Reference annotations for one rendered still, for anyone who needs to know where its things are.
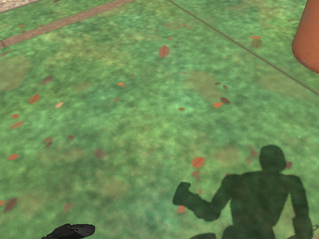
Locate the robot left hand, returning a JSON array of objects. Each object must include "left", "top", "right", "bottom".
[{"left": 41, "top": 223, "right": 96, "bottom": 239}]

